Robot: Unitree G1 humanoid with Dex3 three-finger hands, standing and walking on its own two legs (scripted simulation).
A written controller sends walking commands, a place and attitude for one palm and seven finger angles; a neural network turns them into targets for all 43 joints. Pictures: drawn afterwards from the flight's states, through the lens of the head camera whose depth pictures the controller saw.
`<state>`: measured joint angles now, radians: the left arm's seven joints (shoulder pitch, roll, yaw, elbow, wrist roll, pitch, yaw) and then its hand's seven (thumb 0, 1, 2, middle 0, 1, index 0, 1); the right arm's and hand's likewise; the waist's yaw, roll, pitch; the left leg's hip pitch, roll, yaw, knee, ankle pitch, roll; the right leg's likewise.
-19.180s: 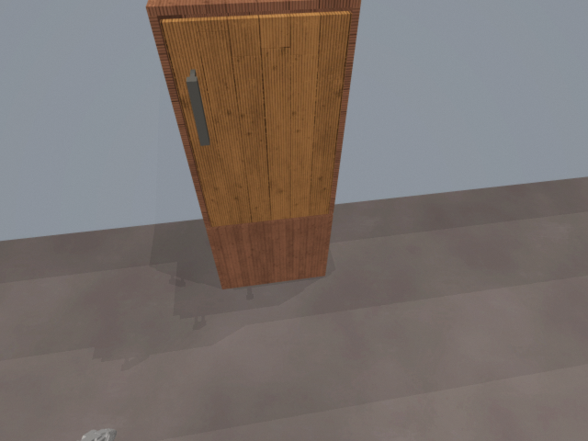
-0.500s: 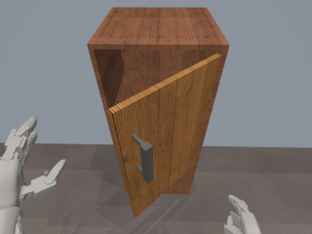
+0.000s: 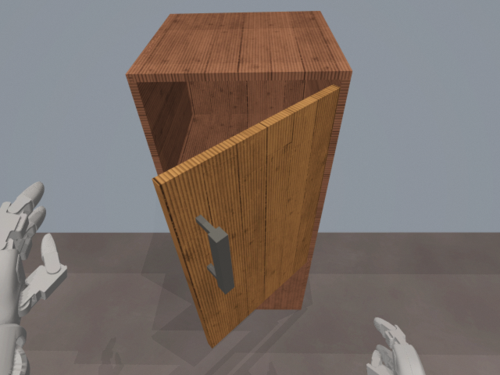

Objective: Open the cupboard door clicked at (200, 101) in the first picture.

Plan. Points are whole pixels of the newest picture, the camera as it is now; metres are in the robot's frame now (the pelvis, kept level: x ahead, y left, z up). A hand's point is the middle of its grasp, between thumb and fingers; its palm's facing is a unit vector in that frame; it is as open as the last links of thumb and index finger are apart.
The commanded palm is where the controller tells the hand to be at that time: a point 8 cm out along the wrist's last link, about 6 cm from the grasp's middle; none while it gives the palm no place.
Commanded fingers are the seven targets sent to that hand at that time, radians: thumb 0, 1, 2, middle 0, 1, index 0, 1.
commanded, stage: step back with the hand held close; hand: left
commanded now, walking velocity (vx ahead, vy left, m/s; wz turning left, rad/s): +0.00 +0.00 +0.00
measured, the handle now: (214, 255) +0.29 +0.10 +0.05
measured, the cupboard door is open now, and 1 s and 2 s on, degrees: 43 43 43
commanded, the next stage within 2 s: stop stepping back and stand still in 1.64 s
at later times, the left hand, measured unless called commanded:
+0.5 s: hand (52, 279) +0.17 +0.27 +0.15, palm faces +0.34 -0.79 -0.51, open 7.4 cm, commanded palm +0.11 +0.31 +0.17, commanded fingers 0.00 0.90 0.90 -0.20 -0.30 -0.20 -0.30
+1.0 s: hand out of the picture +0.10 +0.29 +0.16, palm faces +0.46 -0.75 -0.48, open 7.4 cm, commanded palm +0.03 +0.33 +0.17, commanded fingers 0.00 0.90 0.90 -0.20 -0.30 -0.20 -0.30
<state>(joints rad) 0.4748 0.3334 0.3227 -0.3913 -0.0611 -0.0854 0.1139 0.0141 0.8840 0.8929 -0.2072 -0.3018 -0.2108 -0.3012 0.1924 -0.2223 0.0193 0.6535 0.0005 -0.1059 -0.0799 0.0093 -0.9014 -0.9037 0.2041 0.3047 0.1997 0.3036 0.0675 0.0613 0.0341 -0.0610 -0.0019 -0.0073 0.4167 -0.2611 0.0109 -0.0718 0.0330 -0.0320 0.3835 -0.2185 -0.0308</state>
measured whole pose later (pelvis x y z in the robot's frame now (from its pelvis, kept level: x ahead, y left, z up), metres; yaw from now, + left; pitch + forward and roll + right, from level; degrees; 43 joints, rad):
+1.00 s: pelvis -0.11 +0.03 -0.02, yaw +1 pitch -1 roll -2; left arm 0.50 0.42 0.46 -0.54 0.01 -0.25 0.16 0.01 0.89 0.90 -0.21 -0.30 -0.21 -0.30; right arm 0.24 -0.20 0.00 0.59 -0.01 -0.09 -0.08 0.01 -0.90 -0.90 0.21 0.30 0.20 0.30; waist -0.01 0.00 0.06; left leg -0.43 -0.02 0.00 0.65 -0.19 0.06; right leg -0.41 0.05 0.02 0.78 -0.30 0.02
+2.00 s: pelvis -0.35 +0.00 -0.01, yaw -1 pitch -1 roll +0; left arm 0.53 0.42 0.41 -0.49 -0.03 -0.19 0.16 0.01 0.89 0.90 -0.21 -0.30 -0.21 -0.30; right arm 0.27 -0.22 0.00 0.66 0.00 -0.12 -0.09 0.01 -0.90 -0.90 0.21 0.30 0.20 0.30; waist -0.02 -0.05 -0.02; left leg -0.29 -0.01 0.03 0.53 -0.22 0.03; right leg -0.19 0.01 -0.03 0.53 -0.31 -0.01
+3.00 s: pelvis -0.42 +0.00 -0.01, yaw +5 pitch -2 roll +0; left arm 0.26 0.18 0.05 0.96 0.01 0.02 0.03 -0.05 1.03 0.89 -0.21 -0.30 -0.21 -0.30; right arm 0.26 -0.18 0.00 1.01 -0.03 0.04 -0.01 0.00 -0.91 -0.90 0.20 0.30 0.20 0.30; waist -0.01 -0.03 0.08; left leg -0.25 0.04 0.04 0.50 -0.22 -0.01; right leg -0.21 0.01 -0.12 0.49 -0.25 -0.05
